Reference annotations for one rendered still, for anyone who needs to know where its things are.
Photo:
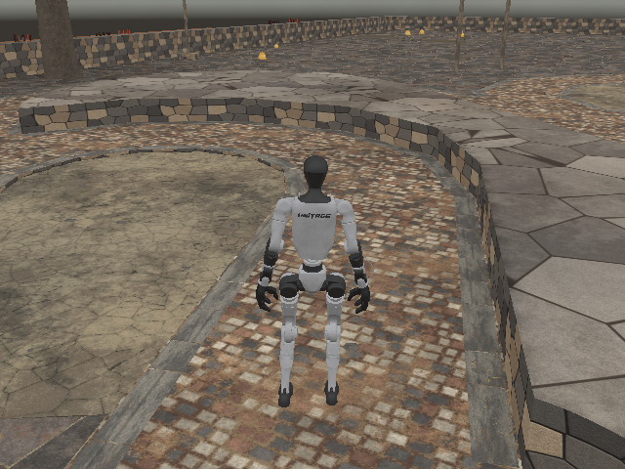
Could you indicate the robot left upper arm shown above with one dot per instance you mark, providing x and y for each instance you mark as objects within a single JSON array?
[{"x": 278, "y": 224}]

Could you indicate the right robot foot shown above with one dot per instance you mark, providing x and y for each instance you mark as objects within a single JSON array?
[{"x": 331, "y": 397}]

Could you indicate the robot right hand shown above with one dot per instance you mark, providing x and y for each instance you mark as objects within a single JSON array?
[{"x": 364, "y": 299}]

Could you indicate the robot right upper arm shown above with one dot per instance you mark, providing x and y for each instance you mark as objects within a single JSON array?
[{"x": 345, "y": 209}]

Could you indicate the robot left hand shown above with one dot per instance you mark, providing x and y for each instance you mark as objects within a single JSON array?
[{"x": 261, "y": 297}]

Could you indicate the left robot forearm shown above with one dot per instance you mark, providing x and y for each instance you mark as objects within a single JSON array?
[{"x": 270, "y": 258}]

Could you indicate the right robot shin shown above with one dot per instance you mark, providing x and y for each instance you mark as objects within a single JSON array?
[{"x": 332, "y": 359}]

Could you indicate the right robot forearm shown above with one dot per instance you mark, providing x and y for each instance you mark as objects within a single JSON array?
[{"x": 358, "y": 268}]

